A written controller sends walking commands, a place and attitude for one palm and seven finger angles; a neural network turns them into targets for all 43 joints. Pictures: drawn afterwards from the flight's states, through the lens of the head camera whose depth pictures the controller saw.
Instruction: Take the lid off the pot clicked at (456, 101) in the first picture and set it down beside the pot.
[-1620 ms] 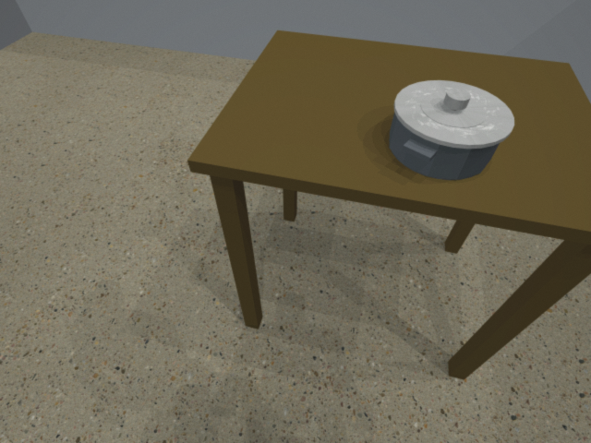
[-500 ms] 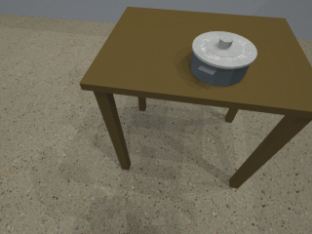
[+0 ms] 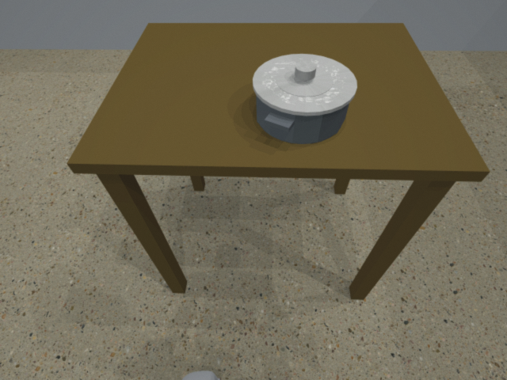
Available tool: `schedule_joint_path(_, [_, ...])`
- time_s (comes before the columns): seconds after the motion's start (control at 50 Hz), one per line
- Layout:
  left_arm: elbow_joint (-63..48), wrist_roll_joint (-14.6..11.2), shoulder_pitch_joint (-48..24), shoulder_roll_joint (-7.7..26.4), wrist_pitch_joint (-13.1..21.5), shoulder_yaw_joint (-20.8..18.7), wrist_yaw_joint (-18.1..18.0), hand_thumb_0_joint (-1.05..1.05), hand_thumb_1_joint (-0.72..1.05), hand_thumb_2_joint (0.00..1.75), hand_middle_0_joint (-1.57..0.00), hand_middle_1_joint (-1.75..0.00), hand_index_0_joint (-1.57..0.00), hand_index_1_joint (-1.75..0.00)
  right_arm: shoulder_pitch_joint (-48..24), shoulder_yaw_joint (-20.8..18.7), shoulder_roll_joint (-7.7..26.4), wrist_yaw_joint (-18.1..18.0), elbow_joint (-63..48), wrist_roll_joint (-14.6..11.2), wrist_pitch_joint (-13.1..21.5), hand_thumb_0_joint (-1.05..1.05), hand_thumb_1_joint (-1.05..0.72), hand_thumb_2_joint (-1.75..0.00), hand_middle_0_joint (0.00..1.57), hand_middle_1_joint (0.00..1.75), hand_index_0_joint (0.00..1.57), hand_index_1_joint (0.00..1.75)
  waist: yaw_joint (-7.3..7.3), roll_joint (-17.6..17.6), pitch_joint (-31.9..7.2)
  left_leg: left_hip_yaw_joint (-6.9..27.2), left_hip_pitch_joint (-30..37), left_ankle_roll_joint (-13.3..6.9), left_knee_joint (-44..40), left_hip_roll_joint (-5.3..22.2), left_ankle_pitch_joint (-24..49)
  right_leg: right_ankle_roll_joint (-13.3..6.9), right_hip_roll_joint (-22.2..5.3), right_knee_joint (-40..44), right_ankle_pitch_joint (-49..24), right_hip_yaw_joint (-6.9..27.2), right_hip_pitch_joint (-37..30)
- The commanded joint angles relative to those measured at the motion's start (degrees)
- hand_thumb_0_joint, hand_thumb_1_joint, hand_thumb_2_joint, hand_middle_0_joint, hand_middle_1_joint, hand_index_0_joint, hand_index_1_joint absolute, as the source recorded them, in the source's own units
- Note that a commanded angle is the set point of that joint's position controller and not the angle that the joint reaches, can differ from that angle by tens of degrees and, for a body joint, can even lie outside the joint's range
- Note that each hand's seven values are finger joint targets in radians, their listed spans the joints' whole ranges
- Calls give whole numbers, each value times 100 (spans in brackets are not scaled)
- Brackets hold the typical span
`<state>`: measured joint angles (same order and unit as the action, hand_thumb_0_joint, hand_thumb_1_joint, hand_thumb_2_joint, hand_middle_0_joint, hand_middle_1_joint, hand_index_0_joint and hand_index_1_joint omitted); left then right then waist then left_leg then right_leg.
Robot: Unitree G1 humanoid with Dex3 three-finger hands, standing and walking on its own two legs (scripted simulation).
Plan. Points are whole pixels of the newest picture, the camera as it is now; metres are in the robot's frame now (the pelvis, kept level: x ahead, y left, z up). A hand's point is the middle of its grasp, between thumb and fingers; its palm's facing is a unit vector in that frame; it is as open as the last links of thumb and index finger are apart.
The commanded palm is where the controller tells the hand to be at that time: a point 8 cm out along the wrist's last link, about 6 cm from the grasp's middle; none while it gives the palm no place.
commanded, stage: take the last steps up to it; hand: left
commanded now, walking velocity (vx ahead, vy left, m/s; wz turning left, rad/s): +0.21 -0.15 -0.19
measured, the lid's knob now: (305, 70) +0.65 -0.06 +0.14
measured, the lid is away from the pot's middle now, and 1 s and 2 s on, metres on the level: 0.00 0.00 0.00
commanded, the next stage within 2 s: come to a stop and stand still in 0.22 s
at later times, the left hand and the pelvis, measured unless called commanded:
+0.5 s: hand (186, 333) +0.22 +0.16 -0.17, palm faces -0.02 -0.99 -0.15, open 7.4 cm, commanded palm none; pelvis +0.14 -0.03 +0.01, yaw -4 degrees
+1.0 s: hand (194, 334) +0.22 +0.14 -0.16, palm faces -0.01 -0.96 -0.29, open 7.4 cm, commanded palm none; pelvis +0.12 -0.06 +0.00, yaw -3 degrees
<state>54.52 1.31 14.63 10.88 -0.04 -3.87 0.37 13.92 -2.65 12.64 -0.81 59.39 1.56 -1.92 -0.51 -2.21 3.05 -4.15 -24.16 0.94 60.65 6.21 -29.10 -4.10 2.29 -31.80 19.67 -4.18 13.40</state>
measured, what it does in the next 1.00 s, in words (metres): walks ahead: left foot, then right foot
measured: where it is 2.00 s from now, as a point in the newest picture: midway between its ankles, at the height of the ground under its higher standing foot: outside the picture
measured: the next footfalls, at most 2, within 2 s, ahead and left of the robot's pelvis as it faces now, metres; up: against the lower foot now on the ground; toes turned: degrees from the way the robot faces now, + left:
left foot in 0.26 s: +0.18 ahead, +0.10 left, +0.00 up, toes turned +5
right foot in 0.66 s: +0.24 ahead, -0.22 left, +0.00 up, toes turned -8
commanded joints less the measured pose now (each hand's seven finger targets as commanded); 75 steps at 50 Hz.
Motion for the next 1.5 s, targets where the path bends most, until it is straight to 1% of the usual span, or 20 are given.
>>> schedule_joint_path(0.0, [-170,30,326,780,152,-113,-108,0,90,90,-20,-30,-20,-30,-451,-88,313,26,-609,9,270,0,-90,-90,20,30,20,30,36,490,115,29,-1052,72,155,105,416,-975,-1521,1752,-1113,1768,-506])
schedule_joint_path(0.14, [132,49,700,782,147,-80,-88,0,90,90,-20,-30,-20,-30,-520,-78,134,-16,-670,-61,371,0,-90,-90,20,30,20,30,-23,899,-88,-305,-585,15,-1429,-162,620,-902,-1285,1375,-2725,1447,-1047])
schedule_joint_path(0.2, [88,-23,391,717,136,-81,-64,0,90,90,-20,-30,-20,-30,433,-92,217,-133,-354,-48,480,0,-90,-90,20,30,20,30,467,648,-427,-498,1062,-113,-2994,-419,1615,-544,-807,142,-3678,975,-661])
schedule_joint_path(0.22, [59,-55,452,608,135,-71,-37,0,90,90,-20,-30,-20,-30,1201,-166,549,-216,-131,-14,522,0,-90,-90,20,30,20,30,757,258,-910,86,2448,-241,-3501,35,2306,-271,-585,-1064,-3042,842,-20])
schedule_joint_path(0.24, [0,-101,776,238,132,-18,35,0,90,90,-20,-30,-20,-30,1642,-304,1196,-278,-31,65,553,0,-90,-90,20,30,20,30,743,-1402,-1199,2528,3698,-969,-3781,1903,3594,185,100,-2767,89,343,1733])
schedule_joint_path(0.26, [-130,-51,710,492,102,-21,0,0,90,90,-20,-30,-20,-30,1872,-275,1409,-291,-63,-5,453,0,-90,-90,20,30,20,30,764,-1105,-1243,3583,3612,-1604,-4058,2706,3942,197,140,-3981,1430,763,2125])
schedule_joint_path(0.28, [-171,7,575,541,70,-84,-15,0,90,90,-20,-30,-20,-30,1493,-231,1296,-266,-204,8,388,0,-90,-90,20,30,20,30,631,-550,-710,3334,2829,-1840,-4233,2771,3283,204,-190,-4539,1368,962,2354])
schedule_joint_path(0.32, [-128,90,207,385,-5,-126,12,0,90,90,-20,-30,-20,-30,673,-22,578,-291,-314,20,456,0,-90,-90,20,30,20,30,253,-529,232,2159,1368,-1269,-4488,1958,3503,381,-447,-4570,513,1003,2332])
schedule_joint_path(0.4, [-63,-21,611,129,-261,-77,-5,0,90,90,-20,-30,-20,-30,122,55,446,-301,-411,-20,437,0,-90,-90,20,30,20,30,-154,-536,-67,216,971,-823,-4093,1122,5443,604,-454,-3565,43,710,1500])
schedule_joint_path(0.58, [-444,-30,173,409,-35,-46,-130,0,90,90,-20,-30,-20,-30,259,-268,741,-132,-508,42,90,0,-90,-90,20,30,20,30,12,-1033,-481,44,1708,-429,-2963,762,4951,564,-401,-48,-864,3,450])
schedule_joint_path(0.6, [-333,-8,485,680,49,-104,-142,0,90,90,-20,-30,-20,-30,284,-296,664,-100,-538,15,59,0,-90,-90,20,30,20,30,-121,-460,-784,-111,1515,-149,-2405,480,3838,605,-593,666,-2207,144,-218])
schedule_joint_path(0.64, [-294,66,696,1625,107,-308,-272,0,90,90,-20,-30,-20,-30,638,-232,96,-89,-714,-108,1,0,-90,-90,20,30,20,30,-226,2239,-1565,62,-136,187,-215,-706,-1240,-377,-2906,508,-7230,2435,-1518])
schedule_joint_path(0.82, [-543,16,40,1211,6,-244,-445,0,90,90,-20,-30,-20,-30,-168,-262,400,31,-795,-12,-262,0,-90,-90,20,30,20,30,-146,1250,-1042,829,-913,307,1309,-658,471,-590,-2231,610,-4670,1451,-887])
schedule_joint_path(1.0, [-816,147,-481,1385,-164,-217,-291,0,90,90,-20,-30,-20,-30,302,-146,259,126,-789,-100,0,0,-90,-90,20,30,20,30,150,1779,-708,54,1126,21,-2121,-742,513,-251,-1798,1304,-294,1322,711])
schedule_joint_path(1.04, [-757,46,-477,1062,-236,-125,-243,0,90,90,-20,-30,-20,-30,872,-137,421,86,-601,-82,102,0,-90,-90,20,30,20,30,430,811,-676,309,2144,12,-3679,-602,953,207,-1261,469,817,844,1440])
schedule_joint_path(1.08, [-820,-39,-364,412,-293,40,-253,0,90,90,-20,-30,-20,-30,294,-246,1284,9,-928,46,104,0,-90,-90,20,30,20,30,385,-1876,147,3161,478,-650,-5370,1331,-1011,686,-147,-1760,1486,525,2294])
schedule_joint_path(1.16, [-313,36,196,714,-246,-120,-100,0,90,90,-20,-30,-20,-30,-414,-10,696,-129,-1007,46,241,0,-90,-90,20,30,20,30,-104,-721,304,2314,330,-562,-5343,796,-429,606,-172,-3086,-66,1056,2066])
schedule_joint_path(1.28, [-200,31,209,614,-210,-83,-2,0,90,90,-20,-30,-20,-30,587,-25,538,-243,-612,-21,337,0,-90,-90,20,30,20,30,215,-147,52,1809,1756,-766,-5044,894,1147,675,-263,-3201,-413,978,2539])
schedule_joint_path(1.44, [-182,-41,-51,235,-150,111,-10,0,90,90,-20,-30,-20,-30,1030,2,476,-266,-228,27,333,0,-90,-90,20,30,20,30,388,-806,-429,1496,2273,-1004,-4599,875,3129,595,-445,-1142,414,403,1472])
schedule_joint_path(1.48, [-282,-17,721,676,-17,302,-57,0,90,90,-20,-30,-20,-30,-47,-167,765,-92,-647,-26,381,0,-90,-90,20,30,20,30,-221,-754,-485,1116,1101,-777,-4583,697,913,254,-528,-379,231,265,602])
